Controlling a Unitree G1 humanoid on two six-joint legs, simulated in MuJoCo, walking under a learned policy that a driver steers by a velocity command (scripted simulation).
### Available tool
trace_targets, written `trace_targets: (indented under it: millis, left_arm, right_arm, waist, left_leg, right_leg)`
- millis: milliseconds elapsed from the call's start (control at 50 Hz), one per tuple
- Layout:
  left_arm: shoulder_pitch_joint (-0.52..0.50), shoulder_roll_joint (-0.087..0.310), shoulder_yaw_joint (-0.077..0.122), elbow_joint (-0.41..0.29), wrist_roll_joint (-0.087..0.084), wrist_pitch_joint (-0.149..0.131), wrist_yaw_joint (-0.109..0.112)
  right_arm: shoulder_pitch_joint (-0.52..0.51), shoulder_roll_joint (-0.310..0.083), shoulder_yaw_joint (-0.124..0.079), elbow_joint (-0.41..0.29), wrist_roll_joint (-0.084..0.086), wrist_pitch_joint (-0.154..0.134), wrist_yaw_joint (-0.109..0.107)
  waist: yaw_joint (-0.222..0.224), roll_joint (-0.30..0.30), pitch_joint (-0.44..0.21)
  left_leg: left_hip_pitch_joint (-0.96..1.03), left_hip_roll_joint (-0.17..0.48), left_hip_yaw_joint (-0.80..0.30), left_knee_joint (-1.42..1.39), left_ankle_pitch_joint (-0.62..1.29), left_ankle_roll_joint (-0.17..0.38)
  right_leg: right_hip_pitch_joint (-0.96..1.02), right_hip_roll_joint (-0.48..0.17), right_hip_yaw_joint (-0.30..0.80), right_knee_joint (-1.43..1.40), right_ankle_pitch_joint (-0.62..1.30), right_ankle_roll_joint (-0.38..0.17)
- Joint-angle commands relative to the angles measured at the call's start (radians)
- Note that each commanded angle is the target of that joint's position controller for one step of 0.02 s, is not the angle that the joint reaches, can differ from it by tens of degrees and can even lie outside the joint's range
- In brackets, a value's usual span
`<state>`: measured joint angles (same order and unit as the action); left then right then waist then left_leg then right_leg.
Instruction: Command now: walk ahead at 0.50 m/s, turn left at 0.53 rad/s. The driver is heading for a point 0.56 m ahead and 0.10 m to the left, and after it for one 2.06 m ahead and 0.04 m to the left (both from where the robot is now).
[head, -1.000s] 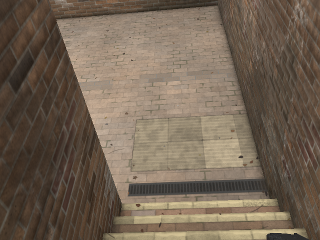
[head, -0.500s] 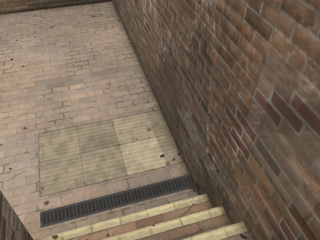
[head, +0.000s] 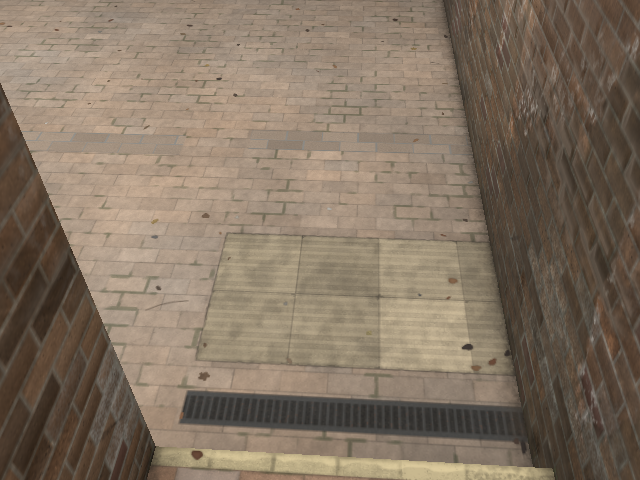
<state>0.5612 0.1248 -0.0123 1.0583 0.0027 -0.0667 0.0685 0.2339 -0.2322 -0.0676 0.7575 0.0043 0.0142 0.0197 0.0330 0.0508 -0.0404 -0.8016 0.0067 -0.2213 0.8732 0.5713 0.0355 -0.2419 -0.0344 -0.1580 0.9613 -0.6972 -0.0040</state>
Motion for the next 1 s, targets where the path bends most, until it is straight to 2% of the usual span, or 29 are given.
trace_targets:
  millis: [20,80,120,160,180,200,240,280,300,320,360,400,460,520,560,580,600,620,640,660,680,720,760,780,800,840,880,940,1000]
  left_arm:
    - [-0.043,0.139,0.033,-0.058,-0.008,-0.011,0.009]
    - [-0.02,0.153,0.057,-0.068,-0.013,0.009,-0.013]
    - [-0.199,0.199,0.081,-0.099,-0.005,0.012,-0.04]
    - [-0.184,0.206,0.09,-0.073,-0.017,0.003,-0.019]
    - [-0.116,0.083,0.075,-0.115,0.035,-0.018,-0.035]
    - [-0.036,0.147,0.077,-0.19,0.013,-0.037,-0.041]
    - [-0.185,0.162,0.085,-0.257,-0.028,-0.018,-0.027]
    - [-0.321,0.086,0.051,-0.356,-0.067,0.001,-0.015]
    - [-0.357,0.143,0.075,-0.369,-0.039,0.025,-0.006]
    - [-0.314,0.109,0.074,-0.353,0.006,0.049,0.003]
    - [-0.181,0.185,0.105,-0.302,-0.004,0.04,-0.017]
    - [-0.328,0.171,0.097,-0.369,0.006,0.045,-0.032]
    - [-0.4,0.145,0.087,-0.43,0.034,0.042,-0.05]
    - [-0.329,0.168,0.097,-0.416,0.033,0.034,-0.074]
    - [-0.274,0.187,0.102,-0.378,-0.015,0.016,-0.075]
    - [-0.115,0.204,0.122,-0.323,-0.014,0.004,-0.09]
    - [0.241,0.243,0.148,-0.199,-0.005,0.006,-0.107]
    - [0.475,0.181,0.127,-0.104,0.016,0.012,-0.109]
    - [0.369,0.132,0.069,-0.077,0.028,0.002,-0.134]
    - [0.197,0.136,0.058,-0.108,0.009,0.0,-0.138]
    - [0.219,0.078,0.045,-0.101,0.012,0.0,-0.14]
    - [-0.005,0.206,0.051,-0.107,0.036,-0.001,-0.133]
    - [-0.084,0.245,0.041,-0.112,0.066,-0.028,-0.079]
    - [-0.181,0.214,0.025,-0.161,0.046,-0.027,-0.036]
    - [-0.145,0.207,0.033,-0.14,0.015,-0.018,-0.029]
    - [-0.11,0.223,0.039,-0.118,-0.013,-0.007,-0.04]
    - [0.079,0.109,0.02,-0.073,-0.051,-0.005,-0.015]
    - [0.211,0.105,0.038,-0.046,-0.03,0.018,0.001]
    - [0.097,0.066,0.025,-0.086,-0.03,0.053,0.007]
  right_arm:
    - [-0.023,-0.002,0.009,-0.051,0.003,0.017,0.024]
    - [-0.078,-0.043,-0.002,-0.056,0.017,0.032,0.036]
    - [0.14,-0.117,-0.038,0.02,0.027,0.025,0.034]
    - [0.41,-0.136,-0.057,0.118,0.008,-0.001,0.012]
    - [0.49,-0.199,-0.041,0.178,-0.006,-0.022,0.024]
    - [0.436,-0.161,-0.02,0.137,0.025,-0.016,0.032]
    - [0.336,-0.123,-0.018,0.132,0.018,0.007,0.031]
    - [0.243,-0.162,-0.023,0.128,-0.007,-0.024,0.004]
    - [0.129,-0.052,0.021,0.081,-0.028,-0.036,-0.035]
    - [0.11,-0.074,0.021,0.088,-0.04,-0.029,-0.054]
    - [0.176,-0.121,0.007,0.125,-0.01,-0.048,-0.08]
    - [0.224,-0.019,0.032,0.141,0.051,-0.072,-0.097]
    - [0.161,-0.041,0.028,0.097,0.031,-0.06,-0.104]
    - [0.187,-0.027,0.023,0.115,0.022,-0.054,-0.107]
    - [0.191,0.021,0.031,0.109,0.03,-0.034,-0.114]
    - [0.179,0.044,0.037,0.146,0.017,-0.015,-0.122]
    - [0.054,0.027,0.036,0.153,0.025,-0.019,-0.119]
    - [-0.013,0.058,0.035,0.142,0.004,-0.025,-0.102]
    - [0.157,0.143,0.055,0.072,0.0,-0.042,-0.083]
    - [0.279,0.14,0.061,0.056,0.022,-0.059,-0.072]
    - [0.164,0.065,0.045,0.065,0.041,-0.063,-0.072]
    - [0.034,0.074,0.059,-0.016,0.021,-0.035,-0.079]
    - [-0.056,0.029,0.062,-0.077,0.038,-0.041,-0.077]
    - [-0.151,-0.055,0.048,-0.135,0.009,-0.033,-0.078]
    - [-0.156,-0.014,0.043,-0.114,-0.025,-0.029,-0.07]
    - [-0.046,0.024,0.044,-0.065,-0.03,-0.025,-0.045]
    - [-0.19,-0.005,0.04,-0.098,0.004,-0.048,-0.017]
    - [-0.499,-0.002,0.041,-0.213,0.03,-0.093,0.03]
    - [-0.405,0.03,0.042,-0.192,0.012,-0.123,0.065]
  waist:
    - [-0.02,-0.116,0.199]
    - [0.046,-0.135,0.216]
    - [-0.089,-0.157,0.082]
    - [-0.23,0.031,0.037]
    - [-0.161,0.391,0.053]
    - [-0.104,0.435,-0.132]
    - [-0.074,-0.015,-0.094]
    - [-0.022,0.001,-0.021]
    - [0.025,-0.115,0.064]
    - [0.048,-0.147,0.046]
    - [0.058,-0.004,-0.025]
    - [0.031,0.007,0.054]
    - [0.016,0.011,0.069]
    - [0.015,0.082,0.059]
    - [0.003,0.025,0.118]
    - [0.073,0.064,0.085]
    - [0.273,0.065,0.045]
    - [0.369,-0.168,0.077]
    - [0.119,-0.528,0.089]
    - [-0.034,-0.679,0.056]
    - [0.034,-0.376,0.061]
    - [-0.088,0.012,0.137]
    - [-0.117,-0.073,0.197]
    - [-0.121,-0.001,0.236]
    - [-0.092,0.027,0.14]
    - [-0.092,-0.095,0.075]
    - [0.021,-0.153,0.115]
    - [0.162,-0.171,0.172]
    - [0.163,-0.12,0.142]
  left_leg:
    - [0.162,0.001,0.079,-0.085,0.086,0.0]
    - [0.053,0.035,0.098,-0.095,-0.063,0.017]
    - [0.459,0.055,0.202,-0.161,-0.135,0.061]
    - [0.867,0.025,0.261,-0.605,-0.126,0.158]
    - [1.159,0.107,0.137,-0.167,0.4,0.233]
    - [1.202,0.142,-0.055,-0.122,0.315,0.31]
    - [0.923,0.187,-0.188,-0.228,-0.23,0.306]
    - [0.644,0.367,-0.627,-0.371,-0.744,0.377]
    - [0.381,0.286,-0.512,-0.307,-0.626,0.337]
    - [0.297,0.206,-0.427,-0.274,-0.551,0.32]
    - [0.35,0.114,-0.324,-0.173,-0.578,0.259]
    - [0.264,0.022,-0.262,-0.13,-0.8,0.236]
    - [0.05,-0.11,-0.188,-0.092,-0.988,0.21]
    - [0.171,-0.069,-0.248,0.113,-0.968,0.208]
    - [0.358,-0.099,-0.249,0.246,-0.831,0.184]
    - [0.3,-0.14,-0.216,0.391,-0.714,0.16]
    - [0.126,-0.176,-0.166,0.761,-0.57,0.103]
    - [-0.138,-0.368,-0.042,1.344,-1.106,0.021]
    - [-0.459,-0.378,-0.039,1.579,-1.493,0.03]
    - [-0.541,-0.278,-0.03,1.479,-1.447,0.038]
    - [-0.587,-0.217,0.01,1.427,-1.305,0.043]
    - [-0.435,-0.075,0.089,1.215,-1.11,0.035]
    - [-0.411,0.034,-0.005,0.843,-0.877,-0.019]
    - [-0.221,0.066,0.014,0.482,-0.645,-0.07]
    - [0.089,0.049,0.066,0.304,-0.443,-0.082]
    - [0.301,0.004,0.157,0.375,-0.364,-0.088]
    - [-0.11,0.035,0.029,0.053,-0.358,-0.063]
    - [-0.349,0.028,-0.01,-0.204,-0.397,-0.061]
    - [0.325,-0.024,0.093,-0.512,0.054,-0.076]
  right_leg:
    - [-0.269,-0.184,0.126,-0.153,0.23,-0.1]
    - [-0.072,-0.246,0.202,0.017,0.374,-0.087]
    - [-0.188,-0.227,0.137,0.275,0.575,-0.059]
    - [-0.257,-0.094,0.054,0.953,0.638,-0.004]
    - [-0.792,0.055,0.053,1.381,-0.246,0.042]
    - [-0.859,0.019,0.218,1.245,-0.197,0.04]
    - [-0.885,-0.039,0.203,1.081,0.006,0.007]
    - [-0.965,-0.098,0.352,0.681,0.32,0.021]
    - [-0.827,-0.079,0.357,0.474,0.485,0.084]
    - [-0.682,-0.052,0.313,0.399,0.468,0.13]
    - [-0.608,-0.032,0.35,0.332,0.877,0.126]
    - [-0.54,-0.006,0.355,0.064,1.097,0.11]
    - [-0.164,0.079,0.272,-0.169,1.254,0.098]
    - [-0.176,0.046,0.337,-0.134,1.181,0.062]
    - [-0.208,0.018,0.315,-0.43,0.942,0.056]
    - [0.04,-0.001,0.282,-0.492,0.986,0.034]
    - [0.356,-0.102,0.325,-0.628,1.166,-0.041]
    - [0.53,-0.17,0.311,-0.586,1.33,-0.114]
    - [0.629,-0.2,0.41,-0.208,1.924,-0.141]
    - [0.61,-0.237,0.528,-0.22,2.027,-0.188]
    - [0.517,-0.263,0.538,-0.312,1.678,-0.23]
    - [0.075,-0.298,0.775,-0.501,0.985,-0.321]
    - [-0.082,-0.311,0.901,-0.47,0.944,-0.316]
    - [-0.258,-0.2,0.808,-0.526,0.875,-0.265]
    - [-0.348,-0.105,0.694,-0.499,0.798,-0.22]
    - [-0.36,-0.072,0.637,-0.44,0.918,-0.223]
    - [0.151,-0.051,0.694,-0.301,0.663,-0.229]
    - [0.413,-0.07,0.798,-0.22,0.501,-0.236]
    - [-0.088,0.049,0.65,-0.202,0.301,-0.19]
